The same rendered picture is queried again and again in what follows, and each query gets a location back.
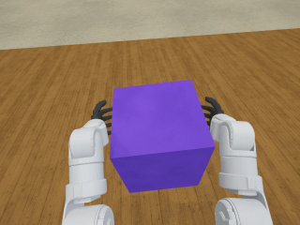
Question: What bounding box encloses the left robot upper arm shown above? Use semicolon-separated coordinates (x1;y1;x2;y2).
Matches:
63;204;114;225

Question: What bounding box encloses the robot left forearm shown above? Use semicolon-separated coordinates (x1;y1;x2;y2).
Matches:
62;119;109;225

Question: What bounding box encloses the carton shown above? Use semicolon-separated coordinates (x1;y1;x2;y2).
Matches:
110;80;216;193

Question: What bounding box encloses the left robot hand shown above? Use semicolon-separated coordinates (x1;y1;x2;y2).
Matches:
91;99;113;135

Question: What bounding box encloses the robot right forearm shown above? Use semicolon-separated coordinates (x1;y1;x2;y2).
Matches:
210;113;273;225

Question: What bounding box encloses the right robot upper arm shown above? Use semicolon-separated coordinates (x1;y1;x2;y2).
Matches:
215;198;273;225

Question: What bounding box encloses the right robot hand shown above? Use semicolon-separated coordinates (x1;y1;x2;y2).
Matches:
201;97;224;130

